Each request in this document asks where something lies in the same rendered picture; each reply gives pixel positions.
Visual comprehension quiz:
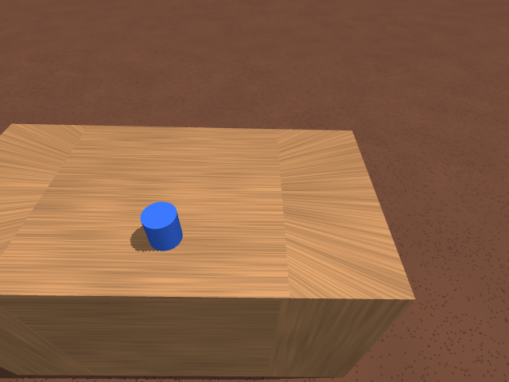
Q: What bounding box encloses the can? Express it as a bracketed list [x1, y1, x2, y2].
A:
[140, 201, 183, 251]

